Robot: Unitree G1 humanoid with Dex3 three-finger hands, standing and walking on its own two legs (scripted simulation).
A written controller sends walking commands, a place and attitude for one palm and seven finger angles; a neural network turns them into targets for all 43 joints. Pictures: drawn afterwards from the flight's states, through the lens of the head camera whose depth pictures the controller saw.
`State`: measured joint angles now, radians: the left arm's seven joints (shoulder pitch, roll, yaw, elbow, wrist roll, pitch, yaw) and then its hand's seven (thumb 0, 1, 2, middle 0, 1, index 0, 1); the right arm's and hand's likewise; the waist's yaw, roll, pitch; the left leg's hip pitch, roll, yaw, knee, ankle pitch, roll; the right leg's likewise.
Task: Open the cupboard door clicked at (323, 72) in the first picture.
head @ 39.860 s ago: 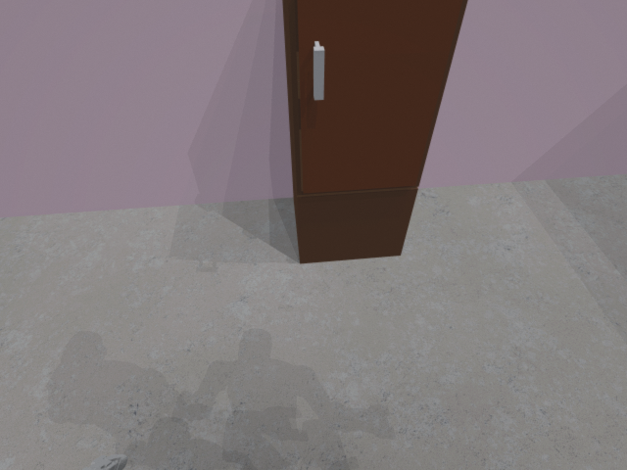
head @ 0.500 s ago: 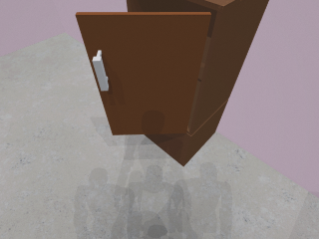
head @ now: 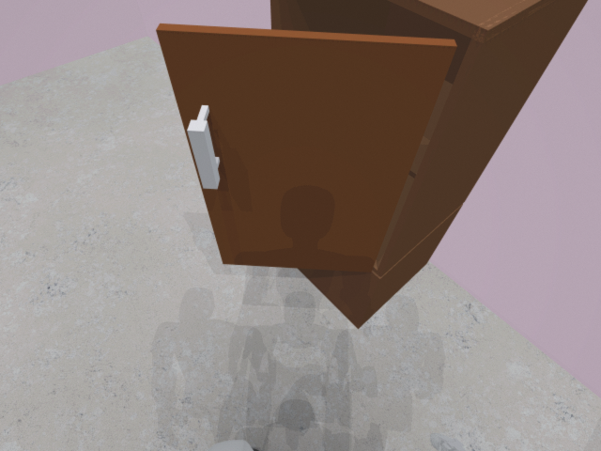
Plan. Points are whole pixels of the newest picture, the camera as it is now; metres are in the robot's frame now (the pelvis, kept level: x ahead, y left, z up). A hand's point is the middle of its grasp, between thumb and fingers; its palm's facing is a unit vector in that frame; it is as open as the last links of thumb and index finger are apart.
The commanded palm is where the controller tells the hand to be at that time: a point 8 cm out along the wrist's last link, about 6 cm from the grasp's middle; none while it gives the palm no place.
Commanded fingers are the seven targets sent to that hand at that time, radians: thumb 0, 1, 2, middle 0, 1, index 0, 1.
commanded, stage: come to a stop and stand still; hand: left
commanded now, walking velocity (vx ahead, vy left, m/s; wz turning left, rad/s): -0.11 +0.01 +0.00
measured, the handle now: (207, 147) +0.52 +0.20 +0.07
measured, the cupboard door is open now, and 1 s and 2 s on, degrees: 45 45 45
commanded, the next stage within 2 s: look again from close up in 1.10 s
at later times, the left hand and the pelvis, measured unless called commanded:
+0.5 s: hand out of the picture +0.01 +0.16 -0.16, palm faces +0.04 -0.98 -0.21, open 7.3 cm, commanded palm none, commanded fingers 0.00 0.90 0.90 -0.20 -0.30 -0.20 -0.30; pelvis -0.03 -0.02 +0.01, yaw +1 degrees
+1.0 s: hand out of the picture -0.01 +0.22 -0.15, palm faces +0.00 -0.96 -0.29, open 7.4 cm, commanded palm none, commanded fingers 0.00 0.90 0.90 -0.20 -0.30 -0.20 -0.30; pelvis -0.07 +0.00 +0.01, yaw +0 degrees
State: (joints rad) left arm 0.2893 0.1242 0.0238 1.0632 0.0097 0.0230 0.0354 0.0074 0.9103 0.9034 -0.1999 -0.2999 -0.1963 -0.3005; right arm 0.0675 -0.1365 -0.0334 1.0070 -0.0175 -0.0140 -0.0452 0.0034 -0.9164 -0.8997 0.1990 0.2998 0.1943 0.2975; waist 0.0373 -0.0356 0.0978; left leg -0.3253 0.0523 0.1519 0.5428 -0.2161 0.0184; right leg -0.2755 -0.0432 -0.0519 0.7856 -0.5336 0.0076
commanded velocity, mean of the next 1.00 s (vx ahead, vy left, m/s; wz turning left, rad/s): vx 0.01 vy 0.03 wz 0.00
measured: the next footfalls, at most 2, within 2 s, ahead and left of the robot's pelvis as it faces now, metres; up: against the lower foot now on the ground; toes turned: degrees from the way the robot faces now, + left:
left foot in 0.34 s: +0.02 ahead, +0.10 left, +0.00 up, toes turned +4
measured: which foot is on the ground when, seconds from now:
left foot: down 0.00-0.10, up 0.12-0.32, down 0.34-1.00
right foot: down 0.00-1.00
